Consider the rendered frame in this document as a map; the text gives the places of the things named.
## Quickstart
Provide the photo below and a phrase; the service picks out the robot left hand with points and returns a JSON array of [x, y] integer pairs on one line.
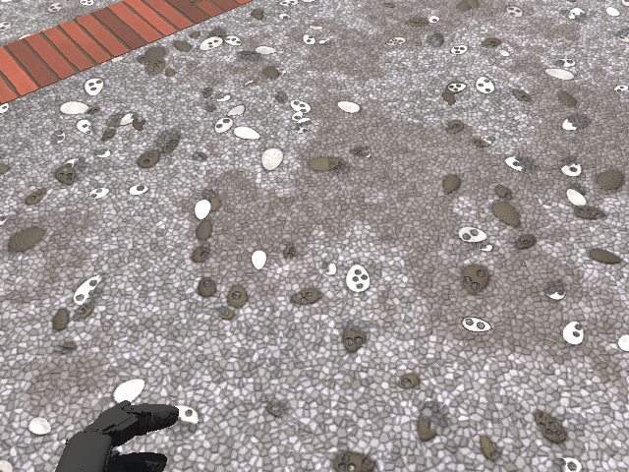
[[90, 450]]

